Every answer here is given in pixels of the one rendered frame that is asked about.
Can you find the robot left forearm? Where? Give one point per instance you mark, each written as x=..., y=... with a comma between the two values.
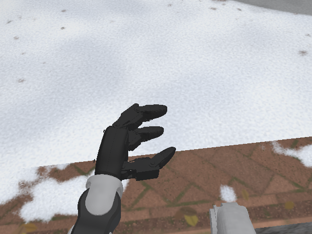
x=99, y=207

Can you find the robot right thigh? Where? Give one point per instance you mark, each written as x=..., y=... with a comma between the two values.
x=230, y=218

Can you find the robot left hand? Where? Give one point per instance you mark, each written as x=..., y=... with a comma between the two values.
x=125, y=135

